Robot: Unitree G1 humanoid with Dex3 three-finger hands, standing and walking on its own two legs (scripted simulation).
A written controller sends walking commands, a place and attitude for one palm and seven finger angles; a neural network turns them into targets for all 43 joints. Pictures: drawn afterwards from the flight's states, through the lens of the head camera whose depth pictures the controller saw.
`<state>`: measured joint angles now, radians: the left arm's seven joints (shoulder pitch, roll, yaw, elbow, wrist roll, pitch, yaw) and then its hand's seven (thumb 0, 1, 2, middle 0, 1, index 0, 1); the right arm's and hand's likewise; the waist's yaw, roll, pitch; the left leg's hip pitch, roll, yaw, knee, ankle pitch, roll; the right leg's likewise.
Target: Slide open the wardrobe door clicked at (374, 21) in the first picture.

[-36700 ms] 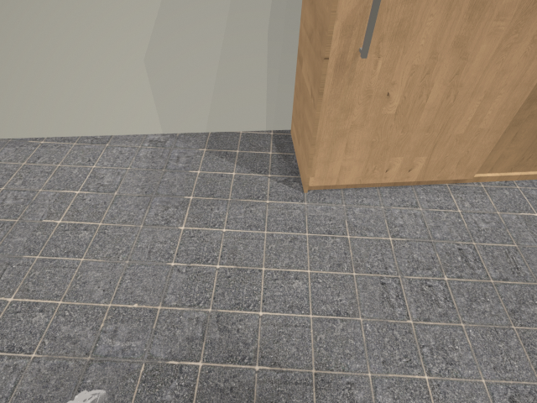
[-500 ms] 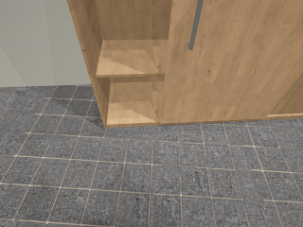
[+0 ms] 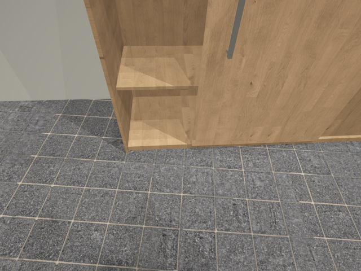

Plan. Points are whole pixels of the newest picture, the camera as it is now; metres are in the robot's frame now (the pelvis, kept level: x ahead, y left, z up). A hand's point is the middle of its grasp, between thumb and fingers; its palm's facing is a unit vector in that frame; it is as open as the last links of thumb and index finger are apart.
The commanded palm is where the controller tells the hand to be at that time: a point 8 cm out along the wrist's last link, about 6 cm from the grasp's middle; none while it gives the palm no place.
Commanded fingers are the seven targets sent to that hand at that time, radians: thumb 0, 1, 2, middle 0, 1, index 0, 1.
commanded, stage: look to check the result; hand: left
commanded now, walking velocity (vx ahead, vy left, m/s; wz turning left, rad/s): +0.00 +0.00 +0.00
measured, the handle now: (234, 27) +0.97 -0.18 +0.09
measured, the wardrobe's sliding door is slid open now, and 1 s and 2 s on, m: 0.44 0.44 0.44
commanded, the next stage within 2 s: stand and wait in 1.30 s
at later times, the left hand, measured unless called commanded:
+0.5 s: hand out of the picture +0.05 +0.23 -0.17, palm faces -0.03 -0.96 -0.28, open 7.4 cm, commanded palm none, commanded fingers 0.00 0.90 0.90 -0.20 -0.30 -0.20 -0.30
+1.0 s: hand out of the picture +0.08 +0.23 -0.16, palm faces -0.03 -0.95 -0.31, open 7.4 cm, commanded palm none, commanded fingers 0.00 0.90 0.90 -0.20 -0.30 -0.20 -0.30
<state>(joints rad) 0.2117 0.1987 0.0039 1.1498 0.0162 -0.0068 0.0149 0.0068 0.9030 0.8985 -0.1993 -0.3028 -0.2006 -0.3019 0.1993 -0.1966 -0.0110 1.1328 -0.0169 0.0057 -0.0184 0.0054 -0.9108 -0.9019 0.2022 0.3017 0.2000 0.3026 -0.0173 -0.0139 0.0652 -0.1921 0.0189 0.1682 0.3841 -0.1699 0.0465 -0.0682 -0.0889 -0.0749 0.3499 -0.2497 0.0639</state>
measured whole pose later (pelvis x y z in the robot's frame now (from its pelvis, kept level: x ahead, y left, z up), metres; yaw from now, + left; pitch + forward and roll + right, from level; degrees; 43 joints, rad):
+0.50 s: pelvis +0.00 +0.00 +0.00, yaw +0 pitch -1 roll +0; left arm 0.14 0.29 0.01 1.14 0.02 -0.01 0.00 0.01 0.90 0.90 -0.20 -0.30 -0.20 -0.30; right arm 0.12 -0.29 -0.01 1.12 -0.01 0.00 -0.01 0.01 -0.91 -0.90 0.20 0.30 0.20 0.30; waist -0.02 -0.01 0.06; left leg -0.18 0.01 0.16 0.34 -0.14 0.05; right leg -0.06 -0.09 -0.08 0.31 -0.23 0.06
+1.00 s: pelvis +0.01 -0.01 +0.00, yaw +1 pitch -1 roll +0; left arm 0.10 0.32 0.00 1.13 0.01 -0.02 -0.01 0.01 0.90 0.90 -0.20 -0.30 -0.20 -0.30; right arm 0.08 -0.33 0.00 1.13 -0.01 0.00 0.00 0.01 -0.91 -0.90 0.20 0.30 0.20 0.30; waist -0.01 -0.01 0.05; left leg -0.16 0.02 0.15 0.31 -0.14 0.03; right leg -0.03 -0.07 -0.10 0.27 -0.23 0.05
